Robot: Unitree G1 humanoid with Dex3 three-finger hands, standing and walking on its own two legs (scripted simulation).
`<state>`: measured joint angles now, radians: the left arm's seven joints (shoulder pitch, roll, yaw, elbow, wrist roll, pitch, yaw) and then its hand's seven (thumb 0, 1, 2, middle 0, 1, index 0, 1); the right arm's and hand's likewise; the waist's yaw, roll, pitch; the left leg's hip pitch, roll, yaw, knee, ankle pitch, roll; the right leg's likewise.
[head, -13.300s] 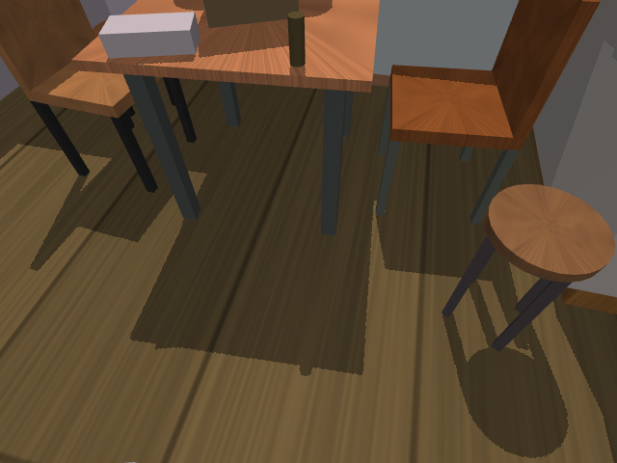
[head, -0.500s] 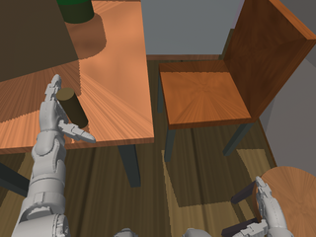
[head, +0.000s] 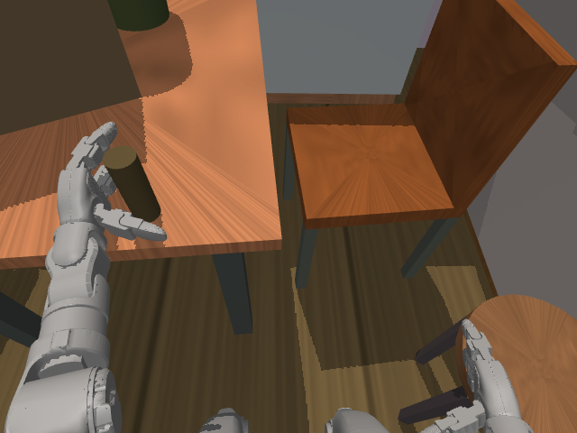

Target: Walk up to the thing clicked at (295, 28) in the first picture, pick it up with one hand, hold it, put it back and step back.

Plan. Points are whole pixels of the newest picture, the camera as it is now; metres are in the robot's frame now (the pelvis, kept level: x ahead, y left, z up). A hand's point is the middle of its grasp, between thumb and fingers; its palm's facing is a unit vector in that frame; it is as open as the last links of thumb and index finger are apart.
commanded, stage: close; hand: left
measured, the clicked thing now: (134, 187) +0.43 +0.21 +0.08
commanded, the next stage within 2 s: settle in 0.48 s
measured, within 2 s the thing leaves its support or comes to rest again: leaves its support in 0.84 s
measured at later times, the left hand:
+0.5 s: hand (151, 191) +0.43 +0.19 +0.07, palm faces +0.13 -0.99 +0.03, open 6.5 cm
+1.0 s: hand (140, 171) +0.43 +0.19 +0.11, palm faces +0.12 -0.99 +0.00, open 5.1 cm
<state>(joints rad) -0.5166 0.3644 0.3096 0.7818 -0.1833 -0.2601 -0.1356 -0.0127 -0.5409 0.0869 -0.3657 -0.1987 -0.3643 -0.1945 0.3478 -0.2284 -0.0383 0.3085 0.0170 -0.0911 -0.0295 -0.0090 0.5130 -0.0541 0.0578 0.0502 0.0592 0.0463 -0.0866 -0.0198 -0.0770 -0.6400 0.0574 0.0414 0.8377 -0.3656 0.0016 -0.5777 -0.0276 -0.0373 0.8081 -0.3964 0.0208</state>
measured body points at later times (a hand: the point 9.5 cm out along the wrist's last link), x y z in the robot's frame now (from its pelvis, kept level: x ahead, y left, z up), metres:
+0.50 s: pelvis +0.01 +0.00 +0.00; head +0.07 +0.02 +0.44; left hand +0.42 +0.24 +0.07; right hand +0.16 -0.25 -0.04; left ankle +0.03 +0.12 -0.70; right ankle +0.00 -0.13 -0.70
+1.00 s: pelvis +0.01 +0.00 +0.00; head +0.04 +0.01 +0.45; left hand +0.42 +0.25 +0.11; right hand +0.16 -0.26 -0.04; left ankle +0.03 +0.12 -0.70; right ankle +0.00 -0.13 -0.70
